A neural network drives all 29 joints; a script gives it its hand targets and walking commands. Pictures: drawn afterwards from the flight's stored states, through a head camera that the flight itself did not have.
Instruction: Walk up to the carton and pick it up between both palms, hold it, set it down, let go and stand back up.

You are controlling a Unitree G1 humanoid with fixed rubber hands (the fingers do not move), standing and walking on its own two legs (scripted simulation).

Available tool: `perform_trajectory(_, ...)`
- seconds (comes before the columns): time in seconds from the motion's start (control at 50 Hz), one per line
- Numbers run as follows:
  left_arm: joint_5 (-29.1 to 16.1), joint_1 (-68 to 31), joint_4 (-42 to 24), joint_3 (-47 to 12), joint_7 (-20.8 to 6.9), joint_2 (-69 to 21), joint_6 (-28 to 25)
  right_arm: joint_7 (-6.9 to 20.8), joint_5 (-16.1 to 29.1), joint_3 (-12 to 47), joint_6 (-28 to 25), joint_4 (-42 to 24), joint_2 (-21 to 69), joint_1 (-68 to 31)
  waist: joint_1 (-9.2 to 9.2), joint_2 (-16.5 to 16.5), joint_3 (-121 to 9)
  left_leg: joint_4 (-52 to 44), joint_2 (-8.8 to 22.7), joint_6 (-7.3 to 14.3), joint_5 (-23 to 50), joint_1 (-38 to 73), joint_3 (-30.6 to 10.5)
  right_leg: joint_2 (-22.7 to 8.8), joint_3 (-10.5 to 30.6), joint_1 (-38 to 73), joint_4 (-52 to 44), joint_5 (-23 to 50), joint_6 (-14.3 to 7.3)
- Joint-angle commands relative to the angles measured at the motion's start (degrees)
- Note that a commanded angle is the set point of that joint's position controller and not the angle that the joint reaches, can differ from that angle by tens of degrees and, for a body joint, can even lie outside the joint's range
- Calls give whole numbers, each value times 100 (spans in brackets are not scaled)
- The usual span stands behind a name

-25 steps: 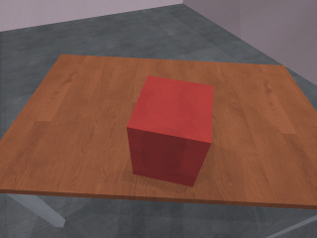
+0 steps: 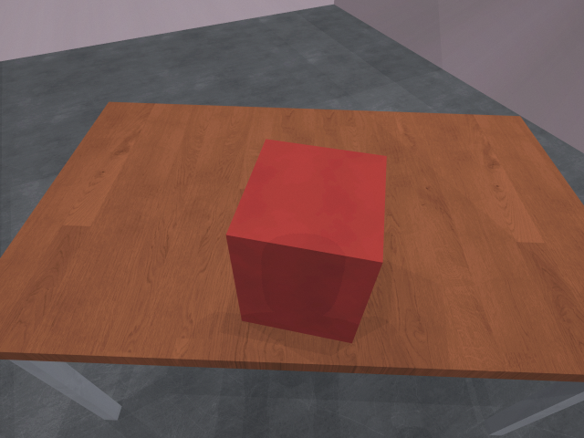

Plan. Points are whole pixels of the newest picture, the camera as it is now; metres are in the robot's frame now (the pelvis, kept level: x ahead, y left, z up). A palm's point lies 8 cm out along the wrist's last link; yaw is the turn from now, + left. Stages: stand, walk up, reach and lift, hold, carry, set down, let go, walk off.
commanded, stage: stand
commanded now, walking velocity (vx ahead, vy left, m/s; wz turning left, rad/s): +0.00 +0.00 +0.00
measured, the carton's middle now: (309, 243) +0.42 -0.02 -0.01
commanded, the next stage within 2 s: none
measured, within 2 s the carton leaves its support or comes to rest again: neither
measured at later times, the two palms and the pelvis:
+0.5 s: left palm out of the picture +0.06 +0.29 -0.12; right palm out of the picture +0.08 -0.30 -0.11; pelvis +0.00 -0.01 +0.00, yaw +0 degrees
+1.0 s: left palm out of the picture +0.06 +0.29 -0.12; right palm out of the picture +0.07 -0.30 -0.12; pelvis +0.00 -0.01 +0.00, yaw +0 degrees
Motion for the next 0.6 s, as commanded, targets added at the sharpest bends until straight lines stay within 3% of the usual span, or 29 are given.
perform_trajectory(0.0,59,-301,-230,243,61,1364,-85,-57,-13,-305,-110,-295,-1396,-257,53,-397,-313,-252,911,19,869,6,-701,-676,483,21,-226,585,-114)
perform_trajectory(0.02,42,-63,-322,205,61,1152,-90,-68,-16,-332,-114,-286,-1374,-331,156,187,-200,-143,880,15,847,-253,-603,-747,605,146,-327,820,-146)
perform_trajectory(0.06,0,-365,-312,196,6,1169,-163,-62,17,-208,-76,-281,-1087,-96,8,-118,-363,-113,886,50,847,-213,-602,-807,664,237,-250,1099,-165)
perform_trajectory(0.08,16,-274,-319,208,20,1152,-156,-72,29,-267,-89,-313,-1253,-179,89,-84,-271,-216,900,77,1065,-4,-531,-708,675,42,-171,991,-181)
perform_trajectory(0.1,15,-190,-302,188,68,1130,-166,-88,28,-234,-105,-258,-1097,-116,24,33,-587,-157,920,78,1256,140,-602,-784,591,269,-153,1379,-155)
perform_trajectory(0.12,23,-91,-192,220,25,1294,-159,-82,-4,-203,-93,-309,-1131,-298,60,-111,-444,-111,896,52,1257,106,-580,-688,591,113,-215,1333,-107)
perform_trajectory(0.14,-39,-92,-218,244,76,1301,-173,-73,-22,-215,-108,-350,-1032,-274,79,112,-473,-156,975,171,1410,112,-658,-767,707,146,-139,1197,-312)
perform_trajectory(0.16,34,-318,-234,222,87,1241,-153,-74,-10,-209,-88,-409,-1148,-401,64,20,-237,-135,933,89,1419,127,-609,-708,546,53,-221,1204,-195)
perform_trajectory(0.18,35,-208,-266,164,56,1179,-123,-78,-11,-245,-93,-404,-1229,-261,21,159,-425,-191,923,90,1365,21,-580,-710,594,156,-100,1228,-170)
perform_trajectory(0.2,20,-362,-350,146,38,1055,-111,-73,50,-253,-73,-428,-1270,-320,-10,4,-568,-171,961,45,1370,182,-624,-671,545,172,-163,1066,-137)
perform_trajectory(0.22,38,-217,-270,126,33,1065,-86,-71,-10,-250,-84,-435,-1290,-351,35,62,-459,-54,977,63,1351,87,-597,-659,532,47,-132,1049,-166)
perform_trajectory(0.24,-36,25,-186,142,68,1016,-99,-79,30,-269,-97,-347,-1205,-50,88,-166,-376,-158,1008,103,1364,43,-692,-747,567,203,-173,1034,-220)
perform_trajectory(0.26,-33,-133,-211,182,54,1318,-130,-96,19,-233,-79,-288,-1293,-118,101,-14,-308,-158,921,-3,1388,90,-629,-721,639,35,-173,1136,-164)
perform_trajectory(0.28,34,-87,-195,91,54,1001,-121,-61,38,-292,-116,-371,-1383,-236,41,429,-477,-69,888,8,1468,252,-553,-731,660,76,-170,1273,-164)
perform_trajectory(0.32,13,13,-269,108,65,1153,-125,-68,18,-172,-114,-320,-1069,-111,116,-73,37,-117,966,9,1244,-242,-691,-726,573,-77,-171,1003,-154)
perform_trajectory(0.34,-48,-2,-181,178,85,1285,-119,-65,-13,-233,-81,-364,-1203,-240,141,152,-324,-90,897,29,1211,64,-569,-724,635,-38,-256,789,-179)
perform_trajectory(0.38,62,-86,-269,158,45,1287,-141,-53,12,-216,-84,-419,-1108,-378,233,77,-345,56,891,12,1243,-54,-490,-731,578,122,-201,1311,-176)
perform_trajectory(0.4,34,-117,-252,152,60,1157,-96,-43,43,-207,-116,-508,-1070,-237,-12,-26,-196,-103,866,-1,1184,-81,-543,-747,619,10,-262,1353,-145)
perform_trajectory(0.42,20,-155,-278,207,34,1331,-138,-74,14,-197,-145,-412,-1176,-149,42,-268,-306,-160,883,-7,1147,4,-645,-640,463,62,-235,932,-137)
perform_trajectory(0.44,19,-101,-165,197,57,1116,-139,-46,-28,-251,-139,-436,-1280,-173,82,-9,-203,-144,952,45,1140,168,-575,-690,580,-90,-284,935,-120)
perform_trajectory(0.46,31,-92,-147,182,64,1233,-124,-76,-46,-266,-129,-402,-1332,-122,-98,256,-166,-156,848,-1,837,73,-637,-691,609,-141,-389,878,-191)
perform_trajectory(0.48,25,-42,-113,141,73,1098,-113,-34,-5,-257,-130,-404,-1167,-211,2,216,-3,-227,917,77,977,-6,-764,-713,556,-114,-296,927,-207)
perform_trajectory(0.52,28,-83,-175,237,57,1331,-170,-52,46,-235,-143,-365,-1199,-163,-38,208,-462,-95,888,20,1219,46,-636,-755,653,174,-279,1255,-190)
perform_trajectory(0.54,-47,-289,-267,207,40,1059,-138,-51,-3,-278,-134,-410,-1317,-140,21,-76,-140,-160,940,53,1231,-151,-619,-759,580,38,-162,1110,-230)
perform_trajectory(0.58,6,-60,-178,106,39,773,-130,-56,-24,-288,-147,-340,-1412,-133,53,-316,-263,-187,949,26,1162,-14,-625,-757,627,-28,-270,1120,-172)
